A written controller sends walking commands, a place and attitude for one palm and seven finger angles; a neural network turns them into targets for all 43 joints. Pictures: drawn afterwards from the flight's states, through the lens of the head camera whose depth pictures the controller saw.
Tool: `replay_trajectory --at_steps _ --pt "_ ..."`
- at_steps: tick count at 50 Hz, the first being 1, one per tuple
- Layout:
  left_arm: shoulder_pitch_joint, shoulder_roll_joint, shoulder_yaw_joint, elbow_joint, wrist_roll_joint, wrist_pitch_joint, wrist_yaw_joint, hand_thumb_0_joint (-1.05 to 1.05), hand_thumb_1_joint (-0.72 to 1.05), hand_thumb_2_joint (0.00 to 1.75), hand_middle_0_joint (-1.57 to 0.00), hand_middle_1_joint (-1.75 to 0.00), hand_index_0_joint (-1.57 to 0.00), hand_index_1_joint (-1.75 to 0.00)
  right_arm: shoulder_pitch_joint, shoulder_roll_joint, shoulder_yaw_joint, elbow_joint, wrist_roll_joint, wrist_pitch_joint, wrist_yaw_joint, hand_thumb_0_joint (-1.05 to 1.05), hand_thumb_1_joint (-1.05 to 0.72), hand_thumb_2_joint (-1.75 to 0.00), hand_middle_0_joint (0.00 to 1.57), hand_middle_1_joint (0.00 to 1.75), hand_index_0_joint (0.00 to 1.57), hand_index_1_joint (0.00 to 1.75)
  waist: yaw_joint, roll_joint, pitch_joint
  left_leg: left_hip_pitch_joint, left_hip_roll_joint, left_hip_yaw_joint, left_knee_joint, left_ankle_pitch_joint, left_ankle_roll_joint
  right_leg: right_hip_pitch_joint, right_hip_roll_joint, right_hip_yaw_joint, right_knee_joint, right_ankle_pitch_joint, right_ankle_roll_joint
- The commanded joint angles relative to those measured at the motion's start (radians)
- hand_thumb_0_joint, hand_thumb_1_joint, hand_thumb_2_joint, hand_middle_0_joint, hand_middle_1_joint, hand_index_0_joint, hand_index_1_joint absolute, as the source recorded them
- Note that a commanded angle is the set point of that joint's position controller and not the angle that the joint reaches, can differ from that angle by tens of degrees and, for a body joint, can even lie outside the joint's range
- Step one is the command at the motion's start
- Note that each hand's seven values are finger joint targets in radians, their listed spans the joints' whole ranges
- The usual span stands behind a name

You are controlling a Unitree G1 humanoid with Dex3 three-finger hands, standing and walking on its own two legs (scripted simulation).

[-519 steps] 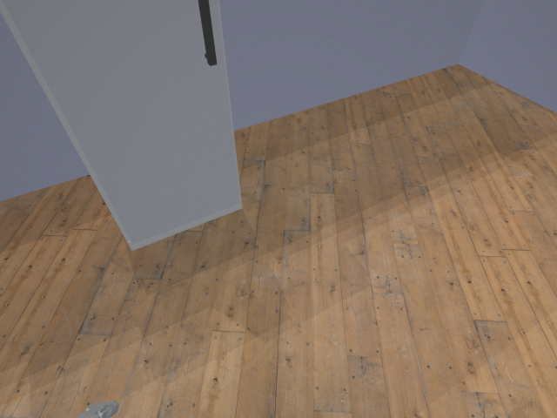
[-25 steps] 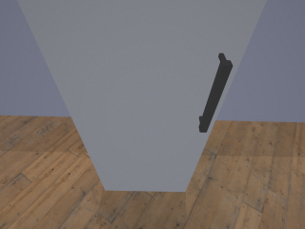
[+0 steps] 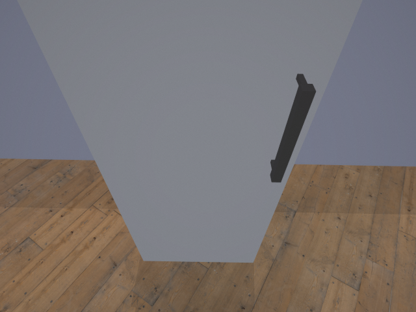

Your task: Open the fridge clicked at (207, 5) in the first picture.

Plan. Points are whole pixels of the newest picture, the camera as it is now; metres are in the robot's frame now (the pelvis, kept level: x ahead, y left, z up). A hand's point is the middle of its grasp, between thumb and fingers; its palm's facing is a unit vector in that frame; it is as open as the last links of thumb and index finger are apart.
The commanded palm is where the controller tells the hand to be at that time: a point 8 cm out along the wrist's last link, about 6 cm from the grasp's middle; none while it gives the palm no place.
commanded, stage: look again from close up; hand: right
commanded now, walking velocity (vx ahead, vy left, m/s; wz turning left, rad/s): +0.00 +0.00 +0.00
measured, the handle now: (286, 134) +0.43 -0.13 +0.13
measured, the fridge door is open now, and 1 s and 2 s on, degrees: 0 0 0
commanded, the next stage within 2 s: none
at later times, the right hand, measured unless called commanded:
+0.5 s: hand out of the picture +0.07 -0.25 -0.16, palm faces -0.02 +0.94 -0.33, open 7.3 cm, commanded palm none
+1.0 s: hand out of the picture +0.09 -0.25 -0.16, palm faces -0.01 +0.94 -0.33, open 7.3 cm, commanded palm none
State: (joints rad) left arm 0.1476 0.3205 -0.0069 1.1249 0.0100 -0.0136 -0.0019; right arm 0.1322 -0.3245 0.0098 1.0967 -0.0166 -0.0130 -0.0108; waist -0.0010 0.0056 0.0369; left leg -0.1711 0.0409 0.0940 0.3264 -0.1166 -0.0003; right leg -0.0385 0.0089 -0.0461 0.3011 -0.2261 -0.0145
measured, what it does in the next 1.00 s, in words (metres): stands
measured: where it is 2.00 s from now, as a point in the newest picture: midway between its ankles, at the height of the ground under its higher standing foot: outside the picture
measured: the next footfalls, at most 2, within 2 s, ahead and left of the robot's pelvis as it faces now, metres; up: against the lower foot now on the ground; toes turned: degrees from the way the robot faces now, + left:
none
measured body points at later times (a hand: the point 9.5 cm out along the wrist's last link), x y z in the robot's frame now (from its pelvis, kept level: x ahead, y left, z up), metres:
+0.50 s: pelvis +0.01 +0.00 +0.00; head +0.02 -0.01 +0.45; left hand +0.08 +0.29 -0.13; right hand +0.08 -0.30 -0.14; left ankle +0.04 +0.12 -0.75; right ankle -0.04 -0.11 -0.75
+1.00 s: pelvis +0.01 -0.01 +0.00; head +0.02 -0.01 +0.45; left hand +0.09 +0.29 -0.13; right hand +0.09 -0.30 -0.14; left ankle +0.04 +0.12 -0.75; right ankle -0.04 -0.11 -0.75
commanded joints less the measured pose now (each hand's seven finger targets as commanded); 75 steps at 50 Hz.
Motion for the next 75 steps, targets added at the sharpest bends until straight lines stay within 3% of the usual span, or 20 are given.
replay_trajectory --at_steps 1,35,48,62,75 --pt "-0.032 0.194 0.037 -0.054 0.001 -0.025 0.013 0.00 0.90 0.90 -0.20 -0.30 -0.20 -0.30 -0.036 -0.196 -0.042 -0.063 0.002 -0.023 -0.009 0.00 -0.90 -0.90 0.20 0.30 0.20 0.30 -0.003 -0.010 -0.046 0.096 0.117 -0.133 -0.036 0.092 0.022 -0.095 -0.143 0.114 -0.073 0.128 -0.009" --pt "-0.056 0.210 0.035 -0.054 0.001 -0.028 0.016 0.00 0.90 0.90 -0.20 -0.30 -0.20 -0.30 -0.046 -0.207 -0.042 -0.053 0.003 -0.022 -0.007 0.00 -0.90 -0.90 0.20 0.30 0.20 0.30 -0.006 -0.012 -0.049 0.114 0.120 -0.125 -0.040 0.131 0.018 -0.072 -0.146 0.117 -0.085 0.181 -0.008" --pt "-0.053 0.212 0.036 -0.056 0.001 -0.031 0.019 0.00 0.90 0.90 -0.20 -0.30 -0.20 -0.30 -0.046 -0.208 -0.045 -0.053 0.003 -0.021 -0.009 0.00 -0.90 -0.90 0.20 0.30 0.20 0.30 -0.007 -0.017 -0.070 0.134 0.122 -0.114 -0.027 0.189 0.018 -0.053 -0.149 0.113 -0.080 0.257 -0.004" --pt "-0.049 0.210 0.037 -0.056 0.000 -0.032 0.020 0.00 0.90 0.90 -0.20 -0.30 -0.20 -0.30 -0.041 -0.209 -0.047 -0.049 0.002 -0.023 -0.008 0.00 -0.90 -0.90 0.20 0.30 0.20 0.30 -0.006 -0.005 -0.072 0.135 0.123 -0.116 -0.033 0.197 0.020 -0.044 -0.150 0.113 -0.081 0.252 -0.006" --pt "-0.051 0.211 0.036 -0.051 0.000 -0.031 0.019 0.00 0.90 0.90 -0.20 -0.30 -0.20 -0.30 -0.043 -0.210 -0.047 -0.043 0.001 -0.019 -0.005 0.00 -0.90 -0.90 0.20 0.30 0.20 0.30 -0.008 -0.012 -0.033 0.111 0.119 -0.122 -0.054 0.103 0.015 -0.072 -0.146 0.115 -0.100 0.159 -0.006"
